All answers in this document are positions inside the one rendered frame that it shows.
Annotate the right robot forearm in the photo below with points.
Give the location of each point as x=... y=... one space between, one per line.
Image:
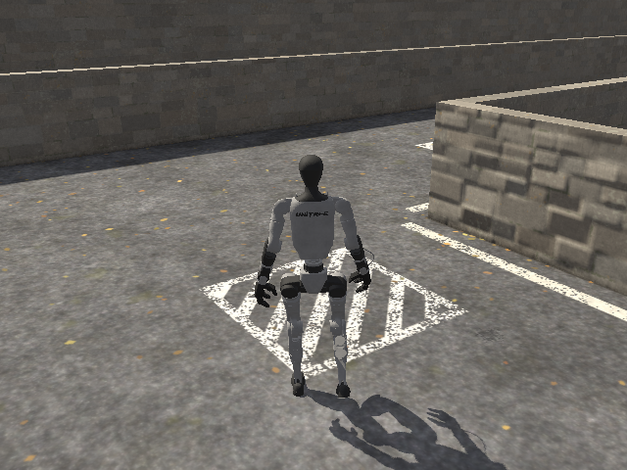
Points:
x=359 y=258

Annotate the robot thigh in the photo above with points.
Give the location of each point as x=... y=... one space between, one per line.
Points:
x=337 y=292
x=290 y=291

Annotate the robot left thigh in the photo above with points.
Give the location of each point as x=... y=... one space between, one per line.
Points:
x=290 y=291

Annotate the robot right upper arm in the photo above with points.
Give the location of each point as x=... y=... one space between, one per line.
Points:
x=343 y=206

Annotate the robot right thigh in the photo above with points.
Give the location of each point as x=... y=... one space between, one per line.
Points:
x=337 y=292

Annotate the left robot hand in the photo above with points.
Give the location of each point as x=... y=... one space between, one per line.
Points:
x=260 y=293

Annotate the robot left upper arm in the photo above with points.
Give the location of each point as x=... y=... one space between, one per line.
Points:
x=277 y=220

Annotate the right robot hand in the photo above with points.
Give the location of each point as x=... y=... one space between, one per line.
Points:
x=359 y=278

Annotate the left robot forearm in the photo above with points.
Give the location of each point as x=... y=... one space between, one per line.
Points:
x=268 y=259

